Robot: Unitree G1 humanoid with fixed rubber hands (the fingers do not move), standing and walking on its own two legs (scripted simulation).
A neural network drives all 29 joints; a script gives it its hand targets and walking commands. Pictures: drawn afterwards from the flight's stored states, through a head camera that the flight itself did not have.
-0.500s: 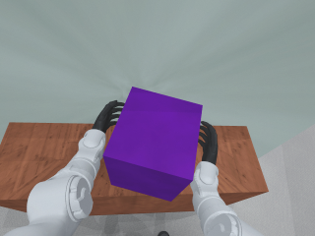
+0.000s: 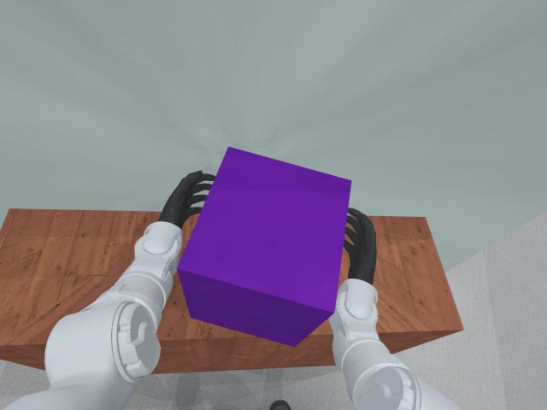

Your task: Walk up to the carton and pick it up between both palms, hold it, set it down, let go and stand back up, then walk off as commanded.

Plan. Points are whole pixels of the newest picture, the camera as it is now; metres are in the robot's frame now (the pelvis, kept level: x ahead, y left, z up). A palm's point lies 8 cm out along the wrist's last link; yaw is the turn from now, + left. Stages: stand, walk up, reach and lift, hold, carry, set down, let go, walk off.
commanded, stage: set down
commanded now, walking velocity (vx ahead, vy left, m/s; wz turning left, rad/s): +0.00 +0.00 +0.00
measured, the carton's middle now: (264, 255) +0.38 -0.03 -0.08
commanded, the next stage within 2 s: none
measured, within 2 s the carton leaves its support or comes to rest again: neither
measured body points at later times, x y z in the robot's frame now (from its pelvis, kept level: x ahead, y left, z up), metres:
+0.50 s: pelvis +0.01 +0.01 -0.02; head +0.12 +0.04 +0.42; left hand +0.46 +0.10 -0.04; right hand +0.36 -0.18 -0.04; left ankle +0.01 +0.11 -0.73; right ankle +0.03 -0.13 -0.73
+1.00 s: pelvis -0.02 +0.01 -0.04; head +0.09 +0.05 +0.39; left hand +0.44 +0.12 -0.06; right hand +0.34 -0.20 -0.05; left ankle +0.01 +0.11 -0.73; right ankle +0.03 -0.13 -0.73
